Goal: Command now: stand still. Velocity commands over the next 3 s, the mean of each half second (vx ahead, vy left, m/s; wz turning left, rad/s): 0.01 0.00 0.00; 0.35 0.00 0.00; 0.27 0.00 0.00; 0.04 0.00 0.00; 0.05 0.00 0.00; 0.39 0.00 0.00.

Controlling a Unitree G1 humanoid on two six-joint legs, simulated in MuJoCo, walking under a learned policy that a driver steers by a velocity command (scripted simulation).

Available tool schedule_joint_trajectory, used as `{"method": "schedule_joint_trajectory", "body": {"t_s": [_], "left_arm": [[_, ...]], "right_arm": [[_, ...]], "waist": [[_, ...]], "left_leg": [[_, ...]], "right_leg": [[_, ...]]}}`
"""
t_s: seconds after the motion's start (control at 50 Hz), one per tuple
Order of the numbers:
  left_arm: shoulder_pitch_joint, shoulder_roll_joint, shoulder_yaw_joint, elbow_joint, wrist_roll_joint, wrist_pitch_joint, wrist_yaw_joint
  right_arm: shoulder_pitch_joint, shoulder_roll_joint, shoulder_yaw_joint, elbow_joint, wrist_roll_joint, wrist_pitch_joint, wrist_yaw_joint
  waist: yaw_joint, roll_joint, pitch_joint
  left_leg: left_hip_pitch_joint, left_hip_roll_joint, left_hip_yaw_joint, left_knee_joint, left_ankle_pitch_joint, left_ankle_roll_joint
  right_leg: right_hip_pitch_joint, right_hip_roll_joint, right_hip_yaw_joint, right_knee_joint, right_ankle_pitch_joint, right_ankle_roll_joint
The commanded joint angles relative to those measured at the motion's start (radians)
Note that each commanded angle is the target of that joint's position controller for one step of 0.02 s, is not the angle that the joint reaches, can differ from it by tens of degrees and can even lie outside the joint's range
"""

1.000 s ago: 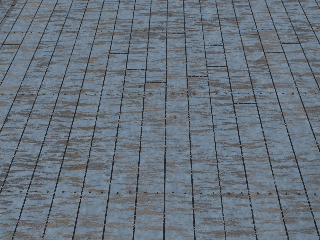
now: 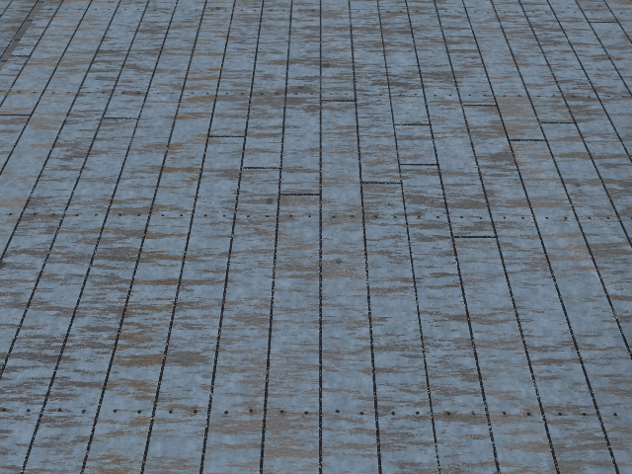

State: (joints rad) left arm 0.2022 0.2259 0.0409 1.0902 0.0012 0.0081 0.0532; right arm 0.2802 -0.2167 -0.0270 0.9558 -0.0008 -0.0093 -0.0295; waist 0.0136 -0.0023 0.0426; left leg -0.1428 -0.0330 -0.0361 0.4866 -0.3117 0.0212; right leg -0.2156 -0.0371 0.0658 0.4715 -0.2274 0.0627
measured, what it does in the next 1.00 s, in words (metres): walks ahead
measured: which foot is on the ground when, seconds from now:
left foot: down 0.00-0.68, up 0.70-1.00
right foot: down 0.00-1.00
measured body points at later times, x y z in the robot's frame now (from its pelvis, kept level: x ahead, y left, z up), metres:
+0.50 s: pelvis +0.00 -0.01 +0.00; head +0.01 +0.00 +0.45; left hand +0.01 +0.24 -0.16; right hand +0.00 -0.25 -0.15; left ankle -0.03 +0.11 -0.74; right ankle +0.02 -0.16 -0.74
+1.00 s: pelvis +0.16 -0.05 +0.00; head +0.18 -0.06 +0.45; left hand +0.06 +0.18 -0.13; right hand +0.35 -0.29 -0.11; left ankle +0.33 +0.11 -0.69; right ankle +0.03 -0.14 -0.74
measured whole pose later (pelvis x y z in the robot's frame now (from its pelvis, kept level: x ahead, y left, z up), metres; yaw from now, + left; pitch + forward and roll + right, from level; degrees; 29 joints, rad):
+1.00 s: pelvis +0.16 -0.05 +0.00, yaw +0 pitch +1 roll +0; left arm 0.50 0.18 0.01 1.09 0.00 -0.09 0.01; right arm 0.06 -0.25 -0.06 0.88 0.03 -0.08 0.02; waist 0.09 0.03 0.01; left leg -0.65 0.09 0.01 0.70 -0.02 0.03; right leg 0.10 0.03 -0.03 0.16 -0.28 -0.04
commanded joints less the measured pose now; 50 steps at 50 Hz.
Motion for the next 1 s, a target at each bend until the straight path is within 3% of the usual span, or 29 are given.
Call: {"method": "schedule_joint_trajectory", "body": {"t_s": [0.02,0.42,0.44,0.46,0.48,0.52,0.54,0.58,0.62,0.66,0.68,0.7,0.72,0.74,0.76,0.8,0.82,0.86,0.92,1.0], "left_arm": [[0.03,0.103,0.016,-0.015,0.0,-0.006,0.004],[0.083,0.07,0.003,0.019,-0.003,-0.005,0.006],[0.101,0.053,-0.001,0.028,-0.002,-0.004,0.007],[0.1,0.049,-0.002,0.03,-0.006,-0.003,0.008],[0.093,0.052,0.0,0.023,-0.011,-0.005,0.009],[0.048,0.038,-0.004,-0.011,-0.012,-0.029,0.0],[0.033,0.028,-0.007,-0.027,-0.017,-0.049,-0.01],[0.016,0.032,-0.004,-0.05,-0.031,-0.082,-0.028],[0.078,0.031,0.0,-0.037,-0.037,-0.105,-0.042],[0.261,0.046,0.021,0.047,-0.024,-0.107,-0.047],[0.39,0.1,0.04,0.069,-0.02,-0.106,-0.045],[0.498,0.229,0.062,0.069,-0.025,-0.114,-0.056],[0.423,0.17,0.039,0.055,-0.007,-0.128,-0.06],[0.321,0.121,0.025,0.018,-0.01,-0.137,-0.061],[0.255,0.102,0.016,-0.008,-0.01,-0.138,-0.065],[0.231,0.062,-0.002,-0.024,-0.008,-0.129,-0.069],[0.263,0.056,-0.006,-0.018,-0.004,-0.124,-0.065],[0.309,0.075,-0.006,-0.012,0.0,-0.114,-0.053],[0.31,0.109,-0.003,-0.029,0.003,-0.103,-0.036],[0.349,0.124,0.003,-0.03,-0.007,-0.102,-0.029]], "right_arm": [[0.043,-0.102,-0.019,-0.017,0.001,-0.009,-0.004],[0.087,-0.073,-0.007,0.057,0.004,-0.009,-0.006],[0.105,-0.064,-0.005,0.069,0.004,-0.008,-0.007],[0.111,-0.078,-0.011,0.073,0.009,-0.004,-0.01],[0.108,-0.114,-0.022,0.067,0.016,-0.002,-0.014],[0.147,-0.171,-0.042,0.06,0.028,-0.011,-0.015],[0.141,-0.194,-0.053,0.055,0.033,-0.021,-0.015],[0.103,-0.17,-0.051,0.037,0.03,-0.042,-0.009],[0.04,-0.159,-0.049,0.016,0.045,-0.048,-0.002],[0.008,-0.147,-0.046,0.0,0.046,-0.044,0.003],[-0.011,-0.091,-0.027,-0.014,0.032,-0.052,0.008],[-0.002,-0.038,-0.017,-0.052,0.031,-0.069,0.005],[-0.006,-0.071,-0.025,-0.055,0.051,-0.082,0.006],[-0.022,-0.088,-0.028,-0.06,0.062,-0.092,0.014],[-0.023,-0.093,-0.031,-0.05,0.055,-0.099,0.019],[-0.056,-0.126,-0.051,-0.051,0.032,-0.104,0.025],[-0.069,-0.111,-0.051,-0.052,0.03,-0.101,0.032],[-0.118,-0.079,-0.047,-0.066,0.027,-0.092,0.04],[-0.255,-0.048,-0.031,-0.12,0.026,-0.085,0.044],[-0.385,-0.054,-0.019,-0.168,0.034,-0.085,0.059]], "waist": [[0.0,0.005,0.007],[-0.007,0.005,0.023],[-0.008,0.014,0.001],[-0.013,0.03,0.018],[-0.02,0.069,0.047],[-0.048,0.164,0.112],[-0.052,0.203,0.147],[-0.034,0.183,0.191],[0.02,0.144,0.152],[0.082,0.067,0.074],[0.128,-0.11,0.013],[0.133,-0.348,-0.036],[0.084,-0.226,0.014],[0.049,-0.138,0.092],[0.029,-0.102,0.1],[0.018,-0.081,0.09],[0.025,-0.1,0.078],[0.034,-0.084,0.069],[0.052,-0.07,0.091],[0.074,-0.087,0.127]], "left_leg": [[-0.094,0.046,-0.037,-0.113,0.166,0.01],[-0.104,0.04,-0.022,-0.115,0.138,0.005],[-0.098,0.035,-0.02,-0.131,0.03,0.008],[-0.112,0.034,-0.032,-0.15,-0.151,0.023],[-0.137,0.057,-0.076,-0.178,-0.339,0.054],[-0.15,0.206,-0.284,-0.294,-0.575,0.145],[-0.167,0.292,-0.394,-0.345,-0.58,0.196],[-0.132,0.344,-0.441,-0.352,-0.449,0.223],[-0.144,0.279,-0.299,-0.282,-0.297,0.164],[-0.272,0.153,-0.137,-0.107,-0.134,0.111],[-0.367,0.06,-0.011,0.2,-0.031,0.056],[-0.563,-0.043,0.047,0.49,-0.214,0.021],[-0.638,0.014,-0.06,0.68,-0.237,0.041],[-0.693,0.072,-0.08,0.74,-0.134,0.068],[-0.689,0.109,-0.059,0.724,-0.036,0.081],[-0.645,0.149,-0.028,0.618,0.088,0.075],[-0.616,0.153,-0.008,0.578,0.117,0.063],[-0.628,0.147,0.027,0.504,0.163,0.03],[-0.611,0.129,0.052,0.308,0.254,-0.002],[-0.512,0.092,0.084,0.135,0.357,0.003]], "right_leg": [[0.055,0.006,-0.016,-0.044,0.15,-0.024],[0.035,0.016,-0.02,-0.044,0.13,-0.031],[0.045,0.031,-0.038,-0.039,0.044,-0.031],[0.019,0.059,-0.068,-0.005,-0.084,-0.036],[-0.032,0.092,-0.104,0.059,-0.228,-0.043],[-0.173,0.09,-0.132,0.23,-0.261,-0.06],[-0.215,0.049,-0.102,0.327,-0.217,-0.075],[-0.301,-0.012,-0.056,0.363,-0.261,-0.113],[-0.145,-0.01,-0.085,0.138,-0.209,-0.142],[0.184,0.066,-0.131,-0.002,-0.013,-0.113],[0.317,-0.083,0.104,-0.113,-0.094,-0.151],[0.414,-0.317,0.563,-0.292,-0.225,-0.297],[0.335,-0.382,0.692,-0.331,-0.367,-0.345],[0.283,-0.352,0.578,-0.328,-0.379,-0.318],[0.258,-0.297,0.452,-0.335,-0.306,-0.281],[0.249,-0.217,0.258,-0.349,-0.058,-0.224],[0.248,-0.194,0.197,-0.349,0.048,-0.216],[0.267,-0.177,0.127,-0.349,0.207,-0.229],[0.221,-0.162,0.06,-0.369,0.279,-0.232],[0.175,-0.169,0.01,-0.403,0.255,-0.234]]}}
Next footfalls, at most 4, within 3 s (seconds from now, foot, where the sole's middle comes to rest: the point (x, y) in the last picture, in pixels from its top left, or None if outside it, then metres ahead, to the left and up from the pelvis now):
1.16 left None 0.45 0.09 -0.77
1.56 right None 0.50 -0.14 -0.77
2.66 right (415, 453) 0.56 -0.17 -0.77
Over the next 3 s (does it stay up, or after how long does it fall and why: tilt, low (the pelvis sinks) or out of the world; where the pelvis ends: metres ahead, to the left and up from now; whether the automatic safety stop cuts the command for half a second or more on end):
stays up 0.63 -0.08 0.01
